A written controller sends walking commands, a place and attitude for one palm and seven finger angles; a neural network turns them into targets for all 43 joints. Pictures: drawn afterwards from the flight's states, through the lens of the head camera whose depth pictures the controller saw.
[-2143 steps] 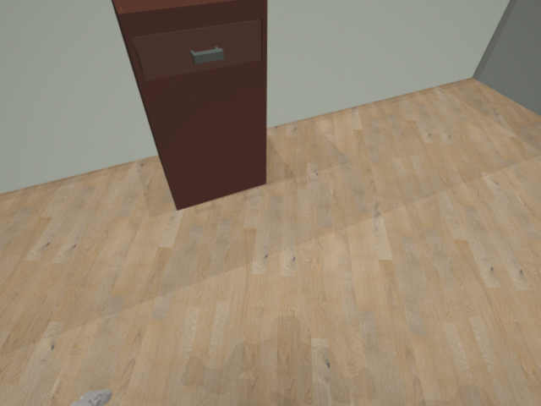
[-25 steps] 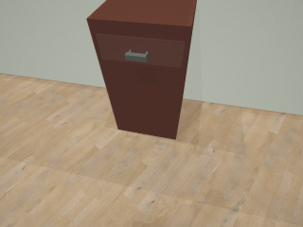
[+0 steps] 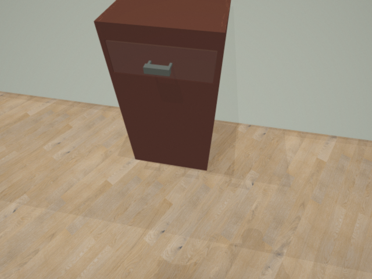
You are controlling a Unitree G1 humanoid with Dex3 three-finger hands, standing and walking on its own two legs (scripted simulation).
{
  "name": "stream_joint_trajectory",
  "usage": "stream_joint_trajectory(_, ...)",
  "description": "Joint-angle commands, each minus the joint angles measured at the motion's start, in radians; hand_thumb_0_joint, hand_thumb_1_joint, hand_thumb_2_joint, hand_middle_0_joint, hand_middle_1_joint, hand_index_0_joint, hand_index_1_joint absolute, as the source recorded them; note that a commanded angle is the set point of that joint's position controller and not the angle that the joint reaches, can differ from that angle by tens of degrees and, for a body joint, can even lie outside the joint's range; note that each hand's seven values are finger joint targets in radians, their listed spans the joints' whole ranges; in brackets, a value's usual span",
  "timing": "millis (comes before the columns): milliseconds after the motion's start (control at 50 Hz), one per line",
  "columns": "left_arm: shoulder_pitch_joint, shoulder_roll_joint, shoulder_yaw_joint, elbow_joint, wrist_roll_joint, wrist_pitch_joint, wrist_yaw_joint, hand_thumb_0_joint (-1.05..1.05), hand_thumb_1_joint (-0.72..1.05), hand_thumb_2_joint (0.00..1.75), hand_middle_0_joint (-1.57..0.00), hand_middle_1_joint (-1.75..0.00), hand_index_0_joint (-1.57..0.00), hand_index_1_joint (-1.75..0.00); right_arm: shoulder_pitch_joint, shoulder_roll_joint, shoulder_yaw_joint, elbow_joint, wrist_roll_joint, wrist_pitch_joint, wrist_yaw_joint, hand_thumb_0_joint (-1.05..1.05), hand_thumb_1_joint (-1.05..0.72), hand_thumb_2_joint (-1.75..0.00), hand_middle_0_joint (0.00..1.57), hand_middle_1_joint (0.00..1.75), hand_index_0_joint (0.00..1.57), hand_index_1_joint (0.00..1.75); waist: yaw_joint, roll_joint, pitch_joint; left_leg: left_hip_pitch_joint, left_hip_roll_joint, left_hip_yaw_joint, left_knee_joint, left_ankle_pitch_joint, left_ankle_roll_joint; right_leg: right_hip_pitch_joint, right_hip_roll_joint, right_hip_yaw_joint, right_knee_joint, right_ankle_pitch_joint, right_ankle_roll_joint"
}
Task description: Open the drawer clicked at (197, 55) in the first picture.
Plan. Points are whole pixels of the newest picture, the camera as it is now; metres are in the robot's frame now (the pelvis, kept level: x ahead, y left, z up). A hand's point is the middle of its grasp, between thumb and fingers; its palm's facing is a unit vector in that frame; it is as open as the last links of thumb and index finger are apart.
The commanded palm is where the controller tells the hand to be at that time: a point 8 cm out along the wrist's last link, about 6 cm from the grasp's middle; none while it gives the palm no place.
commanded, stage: look to check the result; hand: left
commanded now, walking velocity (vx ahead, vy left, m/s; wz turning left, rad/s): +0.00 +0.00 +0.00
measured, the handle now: (158, 66) +0.86 +0.15 -0.03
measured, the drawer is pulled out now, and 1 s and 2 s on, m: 0.00 0.00 0.00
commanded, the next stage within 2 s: turn to face it in 0.46 s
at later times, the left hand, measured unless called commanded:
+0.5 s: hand out of the picture +0.09 +0.25 -0.15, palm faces -0.01 -0.93 -0.36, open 7.4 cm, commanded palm none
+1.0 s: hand out of the picture +0.10 +0.21 -0.17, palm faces -0.08 -0.95 -0.30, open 7.4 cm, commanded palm none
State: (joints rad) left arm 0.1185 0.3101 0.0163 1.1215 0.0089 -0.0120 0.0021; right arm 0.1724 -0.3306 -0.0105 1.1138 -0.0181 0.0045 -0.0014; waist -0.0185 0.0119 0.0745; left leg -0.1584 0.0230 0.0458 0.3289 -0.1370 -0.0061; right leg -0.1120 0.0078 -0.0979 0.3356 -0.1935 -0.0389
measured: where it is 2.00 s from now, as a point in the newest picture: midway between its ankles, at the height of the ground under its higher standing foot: (190, 278)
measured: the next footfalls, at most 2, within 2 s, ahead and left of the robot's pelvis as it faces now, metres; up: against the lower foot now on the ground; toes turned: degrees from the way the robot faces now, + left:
right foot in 1.58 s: +0.22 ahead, -0.14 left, +0.00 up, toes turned -11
left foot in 1.82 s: +0.29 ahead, +0.12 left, +0.00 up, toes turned +2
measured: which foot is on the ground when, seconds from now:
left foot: down 0.00-1.00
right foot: down 0.00-1.00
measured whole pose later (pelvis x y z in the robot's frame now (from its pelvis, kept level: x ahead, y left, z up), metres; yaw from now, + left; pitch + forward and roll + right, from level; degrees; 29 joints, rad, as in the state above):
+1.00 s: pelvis +0.02 -0.01 +0.00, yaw -5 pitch -2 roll +0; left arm 0.15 0.27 0.02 1.08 0.01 0.02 0.02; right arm 0.17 -0.27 -0.01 1.07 -0.02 0.02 -0.02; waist -0.01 0.01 0.07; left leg -0.15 0.06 0.12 0.40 -0.23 -0.03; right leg -0.13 0.04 -0.03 0.40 -0.25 -0.05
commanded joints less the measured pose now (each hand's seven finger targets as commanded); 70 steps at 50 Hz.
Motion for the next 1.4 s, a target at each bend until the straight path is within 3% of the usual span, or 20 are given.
stream_joint_trajectory(0,-0.023,0.214,0.033,-0.055,-0.002,-0.023,0.01,0.0,0.9,0.9,-0.2,-0.3,-0.2,-0.3,-0.034,-0.177,-0.028,-0.059,0.002,-0.021,-0.015,0.0,-0.9,-0.9,0.2,0.3,0.2,0.3,0.012,0.018,-0.097,0.043,0.113,-0.117,-0.049,0.095,0.026,0.014,-0.152,0.141,-0.081,0.086,-0.013)
stream_joint_trajectory(300,-0.034,0.226,0.031,-0.052,-0.001,-0.026,0.014,0.0,0.9,0.9,-0.2,-0.3,-0.2,-0.3,-0.059,-0.192,-0.03,-0.065,0.004,-0.017,-0.014,0.0,-0.9,-0.9,0.2,0.3,0.2,0.3,0.005,-0.02,-0.107,0.085,0.116,-0.114,-0.05,0.132,0.026,0.023,-0.155,0.137,-0.091,0.157,-0.005)
stream_joint_trajectory(660,-0.041,0.237,0.039,-0.068,0.001,-0.025,0.015,0.0,0.9,0.9,-0.2,-0.3,-0.2,-0.3,-0.064,-0.204,-0.032,-0.073,0.002,-0.018,-0.021,0.0,-0.9,-0.9,0.2,0.3,0.2,0.3,0.004,-0.005,-0.112,0.119,0.127,-0.084,-0.032,0.186,0.022,0.031,-0.153,0.152,-0.077,0.272,-0.012)
stream_joint_trajectory(760,-0.012,0.192,0.036,-0.07,0.0,-0.008,0.018,0.0,0.9,0.9,-0.2,-0.3,-0.2,-0.3,-0.029,-0.148,-0.026,-0.073,0.003,-0.008,-0.026,0.0,-0.9,-0.9,0.2,0.3,0.2,0.3,0.003,-0.011,-0.126,0.112,0.133,-0.049,0.011,0.197,0.011,0.032,-0.151,0.166,-0.035,0.341,-0.01)
stream_joint_trajectory(860,0.028,0.132,0.027,-0.077,0.001,0.014,0.021,0.0,0.9,0.9,-0.2,-0.3,-0.2,-0.3,0.014,-0.081,-0.018,-0.077,0.001,0.007,-0.029,0.0,-0.9,-0.9,0.2,0.3,0.2,0.3,0.001,-0.018,-0.093,0.078,0.131,-0.02,0.038,0.139,0.0,-0.009,-0.141,0.189,-0.003,0.318,-0.005)
stream_joint_trajectory(940,0.055,0.12,0.034,-0.092,0.003,0.023,0.022,0.0,0.9,0.9,-0.2,-0.3,-0.2,-0.3,0.04,-0.062,-0.025,-0.087,0.001,0.012,-0.033,0.0,-0.9,-0.9,0.2,0.3,0.2,0.3,0.004,-0.009,-0.089,0.064,0.135,0.002,0.07,0.115,0.0,-0.032,-0.135,0.207,0.032,0.32,-0.011)
stream_joint_trajectory(980,0.061,0.107,0.032,-0.092,0.002,0.02,0.021,0.0,0.9,0.9,-0.2,-0.3,-0.2,-0.3,0.055,-0.046,-0.022,-0.081,0.0,0.01,-0.032,0.0,-0.9,-0.9,0.2,0.3,0.2,0.3,0.004,-0.018,-0.09,0.047,0.126,0.003,0.061,0.045,-0.001,-0.025,-0.13,0.211,0.018,0.244,-0.011)
stream_joint_trajectory(1020,0.07,0.119,0.037,-0.091,0.006,0.014,0.014,0.0,0.9,0.9,-0.2,-0.3,-0.2,-0.3,0.062,-0.052,-0.026,-0.079,-0.004,0.004,-0.023,0.0,-0.9,-0.9,0.2,0.3,0.2,0.3,0.011,-0.032,-0.067,0.019,0.105,0.005,0.059,-0.143,0.005,-0.041,-0.124,0.239,-0.019,-0.035,-0.026)
stream_joint_trajectory(1040,0.078,0.102,0.037,-0.083,0.006,0.015,0.011,0.0,0.9,0.9,-0.2,-0.3,-0.2,-0.3,0.066,-0.024,-0.023,-0.071,-0.009,0.004,-0.017,0.0,-0.9,-0.9,0.2,0.3,0.2,0.3,0.014,-0.028,-0.028,-0.013,0.092,0.01,0.059,-0.225,0.003,-0.065,-0.129,0.253,-0.044,-0.183,-0.035)
stream_joint_trajectory(1080,0.098,0.091,0.041,-0.076,0.008,0.015,0.007,0.0,0.9,0.9,-0.2,-0.3,-0.2,-0.3,0.085,0.007,-0.019,-0.058,-0.012,0.002,-0.01,0.0,-0.9,-0.9,0.2,0.3,0.2,0.3,0.021,-0.051,0.043,-0.074,0.069,0.02,0.078,-0.291,0.005,-0.104,-0.138,0.288,-0.081,-0.379,-0.054)
stream_joint_trajectory(1140,0.14,0.084,0.052,-0.064,0.008,0.011,0.007,0.0,0.9,0.9,-0.2,-0.3,-0.2,-0.3,0.114,0.045,-0.019,-0.049,-0.012,-0.005,-0.006,0.0,-0.9,-0.9,0.2,0.3,0.2,0.3,0.025,-0.118,0.088,-0.125,0.043,0.046,0.173,-0.281,0.004,-0.119,-0.179,0.335,-0.126,-0.481,-0.091)
stream_joint_trajectory(1180,0.15,0.07,0.058,-0.064,0.005,0.004,0.006,0.0,0.9,0.9,-0.2,-0.3,-0.2,-0.3,0.145,0.064,-0.022,-0.038,-0.011,-0.014,-0.007,0.0,-0.9,-0.9,0.2,0.3,0.2,0.3,0.018,-0.115,0.089,-0.123,0.044,0.049,0.191,-0.253,0.005,-0.114,-0.191,0.331,-0.106,-0.433,-0.106)
stream_joint_trajectory(1220,0.15,0.042,0.06,-0.068,0.005,-0.002,0.004,0.0,0.9,0.9,-0.2,-0.3,-0.2,-0.3,0.199,0.071,-0.024,-0.024,-0.01,-0.023,-0.01,0.0,-0.9,-0.9,0.2,0.3,0.2,0.3,-0.001,-0.05,0.091,-0.058,0.056,0.032,0.143,-0.224,0.016,-0.158,-0.153,0.27,-0.033,-0.353,-0.095)
stream_joint_trajectory(1240,0.137,0.02,0.058,-0.071,0.005,-0.004,0.002,0.0,0.9,0.9,-0.2,-0.3,-0.2,-0.3,0.249,0.07,-0.026,-0.006,-0.012,-0.029,-0.013,0.0,-0.9,-0.9,0.2,0.3,0.2,0.3,-0.019,0.01,0.089,-0.003,0.089,-0.012,0.08,-0.188,0.033,-0.197,-0.114,0.206,0.051,-0.295,-0.075)
stream_joint_trajectory(1260,0.117,-0.016,0.053,-0.086,0.005,-0.006,-0.002,0.0,0.9,0.9,-0.2,-0.3,-0.2,-0.3,0.316,0.041,-0.032,0.02,-0.016,-0.035,-0.019,0.0,-0.9,-0.9,0.2,0.3,0.2,0.3,-0.04,0.137,0.087,0.082,0.171,-0.138,0.015,-0.168,0.075,-0.292,-0.047,0.125,0.21,-0.23,-0.047)
stream_joint_trajectory(1280,0.074,-0.046,0.046,-0.105,0.005,-0.011,-0.005,0.0,0.9,0.9,-0.2,-0.3,-0.2,-0.3,0.413,0.003,-0.047,0.051,-0.023,-0.042,-0.027,0.0,-0.9,-0.9,0.2,0.3,0.2,0.3,-0.074,0.249,0.058,0.201,0.303,-0.325,-0.059,-0.106,0.148,-0.424,0.005,0.013,0.435,-0.214,-0.017)
stream_joint_trajectory(1300,0.003,-0.059,0.038,-0.136,0.008,-0.018,-0.003,0.0,0.9,0.9,-0.2,-0.3,-0.2,-0.3,0.496,0.006,-0.051,0.069,-0.024,-0.046,-0.037,0.0,-0.9,-0.9,0.2,0.3,0.2,0.3,-0.104,0.257,0.058,0.294,0.372,-0.399,-0.083,0.082,0.214,-0.564,-0.005,0.032,0.611,-0.341,-0.01)
stream_joint_trajectory(1320,-0.026,-0.053,0.039,-0.149,0.007,-0.021,-0.002,0.0,0.9,0.9,-0.2,-0.3,-0.2,-0.3,0.518,0.025,-0.044,0.07,-0.021,-0.05,-0.041,0.0,-0.9,-0.9,0.2,0.3,0.2,0.3,-0.101,0.202,0.056,0.323,0.394,-0.376,-0.058,0.224,0.241,-0.613,-0.05,0.074,0.688,-0.346,-0.012)
stream_joint_trajectory(1340,-0.029,-0.064,0.043,-0.151,0.006,-0.024,-0.006,0.0,0.9,0.9,-0.2,-0.3,-0.2,-0.3,0.503,0.037,-0.041,0.067,-0.021,-0.055,-0.043,0.0,-0.9,-0.9,0.2,0.3,0.2,0.3,-0.089,0.148,0.042,0.294,0.382,-0.324,-0.042,0.294,0.236,-0.598,-0.075,0.084,0.694,-0.329,-0.01)
stream_joint_trajectory(1380,-0.032,-0.092,0.042,-0.155,0.007,-0.019,-0.018,0.0,0.9,0.9,-0.2,-0.3,-0.2,-0.3,0.439,0.038,-0.04,0.053,-0.024,-0.062,-0.045,0.0,-0.9,-0.9,0.2,0.3,0.2,0.3,-0.055,0.103,0.05,0.206,0.329,-0.214,-0.06,0.246,0.192,-0.523,-0.095,0.063,0.618,-0.269,-0.004)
